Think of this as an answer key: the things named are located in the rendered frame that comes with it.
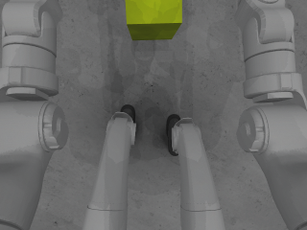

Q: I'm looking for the robot left thigh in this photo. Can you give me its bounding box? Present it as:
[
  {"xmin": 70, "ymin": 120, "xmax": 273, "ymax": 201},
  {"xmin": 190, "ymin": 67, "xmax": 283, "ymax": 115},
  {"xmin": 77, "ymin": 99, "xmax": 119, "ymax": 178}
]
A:
[{"xmin": 82, "ymin": 117, "xmax": 136, "ymax": 230}]

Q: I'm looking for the carton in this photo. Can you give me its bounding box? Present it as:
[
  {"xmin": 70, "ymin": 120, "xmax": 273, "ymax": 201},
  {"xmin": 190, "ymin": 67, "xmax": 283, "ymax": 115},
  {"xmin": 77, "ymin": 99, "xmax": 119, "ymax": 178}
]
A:
[{"xmin": 125, "ymin": 0, "xmax": 182, "ymax": 41}]

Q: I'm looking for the robot left forearm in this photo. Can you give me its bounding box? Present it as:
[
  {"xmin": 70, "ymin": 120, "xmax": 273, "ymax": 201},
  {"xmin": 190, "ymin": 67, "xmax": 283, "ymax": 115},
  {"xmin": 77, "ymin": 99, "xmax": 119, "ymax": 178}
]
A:
[{"xmin": 0, "ymin": 0, "xmax": 63, "ymax": 103}]

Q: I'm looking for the robot right foot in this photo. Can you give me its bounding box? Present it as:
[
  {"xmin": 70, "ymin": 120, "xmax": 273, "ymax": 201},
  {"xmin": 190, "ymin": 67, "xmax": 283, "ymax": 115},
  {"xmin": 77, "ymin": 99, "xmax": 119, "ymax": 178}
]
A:
[{"xmin": 166, "ymin": 114, "xmax": 181, "ymax": 156}]

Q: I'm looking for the left robot upper arm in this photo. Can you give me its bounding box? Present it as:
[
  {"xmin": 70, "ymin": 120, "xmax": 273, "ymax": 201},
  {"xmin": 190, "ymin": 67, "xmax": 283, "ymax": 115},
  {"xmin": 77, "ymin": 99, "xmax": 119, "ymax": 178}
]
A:
[{"xmin": 0, "ymin": 101, "xmax": 69, "ymax": 230}]

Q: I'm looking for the right robot upper arm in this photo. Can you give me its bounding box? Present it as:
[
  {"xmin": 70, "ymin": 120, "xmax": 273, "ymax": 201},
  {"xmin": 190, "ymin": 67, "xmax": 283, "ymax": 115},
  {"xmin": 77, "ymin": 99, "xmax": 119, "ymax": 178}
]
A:
[{"xmin": 236, "ymin": 103, "xmax": 307, "ymax": 230}]

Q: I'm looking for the robot right forearm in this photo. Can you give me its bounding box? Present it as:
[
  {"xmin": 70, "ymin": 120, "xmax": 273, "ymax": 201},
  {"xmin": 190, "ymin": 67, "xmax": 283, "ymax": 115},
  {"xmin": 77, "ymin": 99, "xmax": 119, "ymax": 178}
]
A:
[{"xmin": 234, "ymin": 0, "xmax": 307, "ymax": 111}]

